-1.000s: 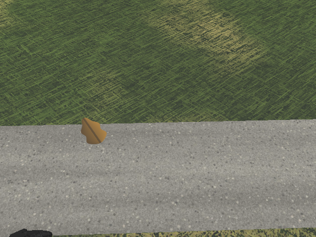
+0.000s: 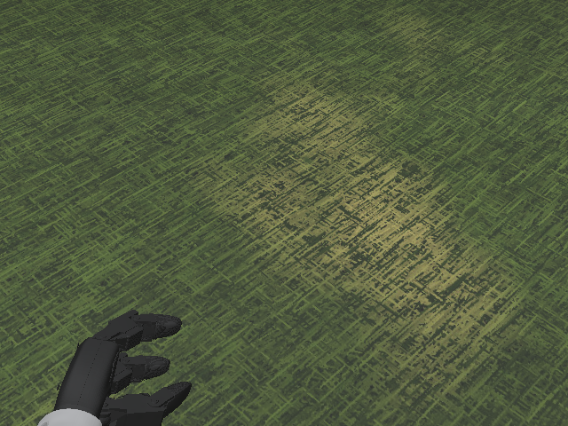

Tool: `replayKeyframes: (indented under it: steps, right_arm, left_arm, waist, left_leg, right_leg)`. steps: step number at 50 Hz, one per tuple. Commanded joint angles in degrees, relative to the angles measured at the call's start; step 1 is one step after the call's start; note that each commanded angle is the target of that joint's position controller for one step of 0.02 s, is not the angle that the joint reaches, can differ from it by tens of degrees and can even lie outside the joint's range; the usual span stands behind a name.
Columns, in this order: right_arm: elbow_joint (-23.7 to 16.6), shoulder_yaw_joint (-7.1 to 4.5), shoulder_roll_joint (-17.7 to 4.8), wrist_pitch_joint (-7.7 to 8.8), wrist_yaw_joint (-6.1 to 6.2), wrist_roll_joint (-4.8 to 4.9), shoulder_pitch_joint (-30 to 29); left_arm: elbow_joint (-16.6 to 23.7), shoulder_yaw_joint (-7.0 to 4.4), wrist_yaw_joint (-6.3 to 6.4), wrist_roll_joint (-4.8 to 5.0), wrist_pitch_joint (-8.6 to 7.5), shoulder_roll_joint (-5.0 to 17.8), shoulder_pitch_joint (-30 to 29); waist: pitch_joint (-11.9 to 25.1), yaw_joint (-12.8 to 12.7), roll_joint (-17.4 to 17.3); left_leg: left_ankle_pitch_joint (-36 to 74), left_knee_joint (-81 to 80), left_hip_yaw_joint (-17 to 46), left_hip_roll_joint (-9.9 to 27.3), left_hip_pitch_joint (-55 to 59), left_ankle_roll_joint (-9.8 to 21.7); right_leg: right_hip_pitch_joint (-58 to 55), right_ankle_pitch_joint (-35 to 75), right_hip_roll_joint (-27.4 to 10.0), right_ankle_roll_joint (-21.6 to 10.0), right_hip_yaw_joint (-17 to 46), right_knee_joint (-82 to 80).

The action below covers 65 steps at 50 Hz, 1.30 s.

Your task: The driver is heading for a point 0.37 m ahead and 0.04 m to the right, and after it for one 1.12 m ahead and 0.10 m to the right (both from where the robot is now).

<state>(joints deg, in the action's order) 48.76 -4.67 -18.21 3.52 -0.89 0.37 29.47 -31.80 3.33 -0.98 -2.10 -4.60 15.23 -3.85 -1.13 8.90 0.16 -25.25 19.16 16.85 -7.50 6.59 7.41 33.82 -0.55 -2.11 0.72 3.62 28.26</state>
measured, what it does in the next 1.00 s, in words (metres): walks ahead, turning right: right foot, then left foot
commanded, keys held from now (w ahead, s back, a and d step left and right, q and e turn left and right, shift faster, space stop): w+q+shift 0.02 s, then w+shift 0.14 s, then w+e+shift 0.78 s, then w+q+shift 0.02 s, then shift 0.04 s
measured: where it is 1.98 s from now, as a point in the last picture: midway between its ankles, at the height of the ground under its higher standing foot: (288, 160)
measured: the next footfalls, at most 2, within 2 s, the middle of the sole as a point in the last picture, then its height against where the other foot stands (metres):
right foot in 0.02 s outside the picture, level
left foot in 0.42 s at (196, 392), level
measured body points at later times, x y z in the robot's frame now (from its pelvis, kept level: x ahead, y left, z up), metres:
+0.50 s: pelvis +0.46 +0.03 +0.00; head +0.48 +0.04 +0.45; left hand +0.41 +0.30 -0.13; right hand +0.69 -0.20 -0.07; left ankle +0.51 +0.13 -0.72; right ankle +0.28 -0.12 -0.62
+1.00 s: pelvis +0.92 -0.06 +0.00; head +0.94 -0.06 +0.45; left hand +1.08 +0.19 -0.13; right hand +0.98 -0.35 -0.09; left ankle +0.93 +0.12 -0.62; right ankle +0.93 -0.07 -0.72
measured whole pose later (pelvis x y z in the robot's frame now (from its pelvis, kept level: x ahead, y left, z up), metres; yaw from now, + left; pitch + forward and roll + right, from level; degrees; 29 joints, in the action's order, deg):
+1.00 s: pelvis +0.92 -0.06 +0.00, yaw -26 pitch -1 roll -1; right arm 39.0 1.2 -12.3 4.8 0.0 -3.4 8.0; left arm -47.5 -3.8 -0.3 -0.8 -0.5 18.7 20.1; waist -3.4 -1.0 0.1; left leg -20.0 77.1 5.1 5.6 -28.5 -1.9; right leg 16.1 -15.4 13.1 -11.3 -1.7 32.5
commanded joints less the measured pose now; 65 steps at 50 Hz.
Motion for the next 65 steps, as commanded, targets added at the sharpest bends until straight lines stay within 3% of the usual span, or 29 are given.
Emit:
replayKeyframes:
  steps: [1,2,3,4,6,10,13,16,19,20,21,22,23,25,32,37,40,41,42,43,44,45,47,52,58,61,63,64,65]
  right_arm:
    - [-5.08,-2.58,-11.18,1.54,0.34,-0.70,-7.48]
    - [-7.06,-0.14,-1.37,2.04,0.62,0.55,-4.74]
    - [-9.09,0.98,-2.47,1.55,0.42,1.02,-1.77]
    - [-7.19,0.64,-5.45,0.68,0.75,-0.58,-6.88]
    - [-7.90,0.98,-4.54,0.11,-0.64,-2.29,-14.30]
    - [-12.59,2.68,-0.37,-1.26,-2.12,-3.41,-20.42]
    - [-17.17,3.91,-1.70,-0.61,-3.41,-3.97,-28.57]
    - [-16.53,4.42,-2.14,-0.15,-4.39,-2.51,-29.27]
    - [-12.27,2.23,-6.45,0.04,-1.89,-3.21,-17.92]
    - [-9.76,1.13,-8.39,0.21,-0.68,-3.97,-8.98]
    - [-8.90,-0.29,-13.38,0.57,0.73,-5.40,-0.63]
    - [-10.10,-0.78,-17.06,0.57,1.38,-6.14,-0.66]
    - [-10.14,-0.57,-13.47,0.11,1.49,-4.35,-5.40]
    - [-9.37,0.98,-5.91,0.85,1.12,-3.30,-12.62]
    - [-3.90,1.98,-0.63,3.89,0.62,-1.33,-11.76]
    - [-2.41,1.09,-5.52,4.16,1.82,-1.41,-9.98]
    - [-3.57,-0.58,-11.59,1.49,2.91,-2.03,-11.56]
    - [-4.78,-0.91,-12.44,0.38,2.92,-2.37,-13.92]
    - [-4.45,-0.66,-10.62,0.00,2.17,-2.89,-13.63]
    - [-6.74,1.95,-1.04,0.70,1.20,-3.95,-13.10]
    - [-13.68,2.24,-3.27,1.97,1.00,-2.23,-10.31]
    - [-13.72,2.39,-6.13,3.41,1.13,-2.86,-15.10]
    - [-13.25,2.87,-5.76,3.54,1.34,-3.42,-18.31]
    - [-13.79,4.26,-1.40,-0.49,0.62,-3.48,-19.68]
    - [-13.72,4.93,0.89,0.41,0.35,-1.80,-26.22]
    - [-9.21,3.02,-3.87,1.68,1.32,-2.40,-13.74]
    - [-4.47,1.71,-8.69,3.14,1.75,-2.75,-0.14]
    - [-4.89,1.62,-9.53,2.83,1.00,-3.15,-2.03]
    - [-7.18,1.47,-6.66,1.59,0.43,-1.04,-5.21]
  left_arm:
    - [-3.17,-6.60,2.85,-0.35,-1.02,14.31,27.57]
    - [-4.55,-8.05,3.52,-2.85,-0.98,18.35,34.15]
    - [-4.82,-8.80,2.85,-1.72,-0.39,19.74,29.71]
    - [-3.98,-7.91,2.37,-1.44,-0.22,12.76,23.87]
    - [-6.39,-6.74,1.72,-1.57,-0.39,7.12,22.30]
    - [-13.13,-6.05,0.80,0.48,-2.43,4.98,27.76]
    - [-13.59,-6.68,0.78,1.45,-2.45,7.34,24.87]
    - [-13.73,-8.09,-0.19,2.00,-2.33,12.25,25.06]
    - [-15.19,-8.65,-0.38,2.16,-2.03,15.30,27.65]
    - [-15.43,-8.59,-0.21,2.17,-1.89,15.34,28.09]
    - [-14.43,-7.18,-0.14,1.48,-1.82,9.39,28.56]
    - [-11.78,-5.95,0.31,3.39,-1.28,2.90,33.96]
    - [-11.40,-6.88,0.59,2.95,-0.52,7.65,29.99]
    - [-11.95,-6.72,-0.15,1.76,0.54,6.80,24.70]
    - [-7.13,-5.88,-2.98,0.62,4.24,1.69,13.18]
    - [-4.35,-5.00,-4.84,1.04,3.95,2.77,5.71]
    - [-8.21,-6.85,-3.50,1.21,3.97,7.85,20.65]
    - [-11.69,-8.40,-2.61,1.07,3.94,10.69,32.40]
    - [-14.19,-10.07,-1.09,1.23,4.22,13.38,37.58]
    - [-13.69,-10.99,-0.12,1.95,4.96,17.75,32.03]
    - [-10.28,-11.92,-0.12,0.76,5.55,22.43,29.07]
    - [-9.19,-11.75,0.37,0.85,5.47,19.31,28.06]
    - [-11.09,-10.52,1.06,1.19,4.12,14.56,25.43]
    - [-12.17,-8.49,0.71,1.95,-0.06,10.75,23.21]
    - [-15.94,-8.04,0.79,2.89,0.03,8.21,29.71]
    - [-15.64,-9.00,2.10,1.51,0.36,11.26,25.82]
    - [-13.72,-8.44,2.34,2.16,0.88,8.22,23.53]
    - [-15.19,-7.28,2.62,5.35,1.70,1.16,41.33]
    - [-18.01,-7.40,3.13,2.84,2.29,5.98,41.23]
  waist:
    - [16.86,-19.39,-1.27]
    - [24.51,-18.13,13.33]
    - [28.15,-13.81,23.51]
    - [17.20,-13.96,12.01]
    - [6.21,-13.36,1.69]
    - [0.12,-9.57,5.26]
    - [-3.90,-7.38,4.73]
    - [-3.85,-6.94,4.18]
    - [4.13,-0.91,1.17]
    - [9.10,3.57,1.21]
    - [15.49,5.53,-6.37]
    - [22.40,0.22,-16.76]
    - [17.18,-0.91,-11.73]
    - [3.44,-4.78,-5.17]
    - [-4.91,-10.39,-5.42]
    - [-5.11,-11.00,-1.91]
    - [4.40,-20.03,-6.51]
    - [9.76,-25.29,-5.82]
    - [10.96,-25.71,-0.32]
    - [5.43,-18.17,14.63]
    - [18.50,-14.67,16.87]
    - [13.69,-15.88,5.11]
    - [1.21,-10.60,-5.06]
    - [-4.47,-5.97,-5.87]
    - [0.89,-12.97,1.54]
    - [4.61,-6.46,4.58]
    - [10.89,-0.52,-3.77]
    - [23.00,-9.86,-16.86]
    - [26.85,-8.43,-7.00]
  left_leg:
    - [45.12,33.06,2.12,5.72,-23.08,-0.21]
    - [3.92,52.01,-4.64,0.20,-38.50,-0.77]
    - [-1.33,61.21,-8.01,1.02,-47.19,-0.91]
    - [5.08,61.26,-9.41,5.71,-50.90,-0.62]
    - [9.05,55.94,-10.69,8.40,-48.90,-1.48]
    - [4.57,47.70,-8.45,9.64,-50.79,-2.81]
    - [14.79,30.30,-13.99,12.05,-47.20,-4.47]
    - [23.94,20.39,-19.27,8.22,-24.15,-4.91]
    - [17.79,15.76,-19.90,4.70,-8.94,-3.80]
    - [15.48,15.47,-18.15,6.83,3.22,-3.50]
    - [-2.91,12.76,-3.99,20.33,13.53,-2.94]
    - [-19.15,0.40,24.02,35.11,15.89,-0.79]
    - [-21.66,-5.31,28.53,33.17,10.04,0.77]
    - [-3.27,-4.48,8.91,27.47,-3.40,0.86]
    - [29.65,-11.72,-21.12,20.92,-12.07,-2.38]
    - [60.70,-11.16,-33.05,18.35,-10.13,-5.09]
    - [87.14,11.73,-32.26,21.37,-4.56,-5.65]
    - [84.07,27.71,-30.69,21.88,-9.02,-4.78]
    - [53.14,48.72,-30.46,16.72,-19.30,-5.70]
    - [-2.40,72.46,-28.23,6.65,-38.74,-7.51]
    - [-3.96,80.25,-15.38,4.06,-54.48,-8.37]
    - [1.25,75.57,-11.55,7.85,-58.23,-7.79]
    - [5.19,63.71,-11.63,12.04,-52.63,-8.44]
    - [10.10,40.72,-17.94,14.56,-37.19,-10.93]
    - [39.41,13.18,-22.27,6.20,-28.16,-5.97]
    - [36.73,8.85,-18.38,4.49,-18.64,-4.05]
    - [73.12,8.58,-11.24,16.39,-3.43,-1.76]
    - [100.05,14.95,10.96,34.74,13.83,10.74]
    - [89.78,10.82,13.59,32.20,9.83,11.14]
  right_leg:
    - [-47.19,-16.61,-4.06,-2.85,3.34,3.13]
    - [-61.29,-36.42,-21.06,-6.79,26.42,-1.61]
    - [-60.94,-42.10,-25.48,-11.66,50.00,-11.21]
    - [-52.38,-44.39,-21.19,-11.14,41.07,-12.18]
    - [-38.70,-25.07,-15.54,-9.94,24.33,-12.54]
    - [-31.17,-9.23,-12.70,-10.75,14.58,-16.33]
    - [-23.83,-7.80,-8.95,-10.87,7.75,-22.40]
    - [-12.66,3.66,-8.47,-10.50,4.41,-27.44]
    - [-19.88,29.58,-6.85,-8.52,0.25,-6.10]
    - [-14.11,24.88,-4.38,-7.63,-0.16,8.86]
    - [-4.35,-1.67,0.20,-6.80,-1.43,30.39]
    - [5.35,-28.07,4.17,-6.84,1.20,48.71]
    - [10.64,-21.50,2.21,-7.33,1.85,52.58]
    - [10.83,-14.41,-2.65,-6.62,0.52,47.74]
    - [12.09,-5.00,-5.35,-5.31,-3.04,37.67]
    - [-3.15,5.26,1.30,-9.52,-13.95,16.26]
    - [-19.49,-3.77,7.14,-12.40,-14.76,15.39]
    - [-32.29,-7.36,7.94,-14.24,-11.85,13.75]
    - [-43.51,-11.46,7.24,-15.91,-6.74,10.42]
    - [-46.27,-4.03,-1.37,-18.54,8.98,10.94]
    - [-59.63,-18.19,-10.62,-29.68,38.86,-4.54]
    - [-55.17,-26.91,-12.53,-27.43,44.71,-14.01]
    - [-36.19,-17.94,-8.59,-23.09,35.72,-15.31]
    - [-14.03,33.80,-0.41,-17.72,11.12,-14.50]
    - [-26.74,36.28,3.30,-7.87,4.38,-11.11]
    - [-33.64,39.75,0.76,-5.35,6.61,1.54]
    - [-27.40,7.69,8.05,-3.34,1.34,31.74]
    - [-11.74,-39.15,15.77,-1.11,4.28,51.21]
    - [-11.60,-32.04,13.00,-2.09,8.59,52.77]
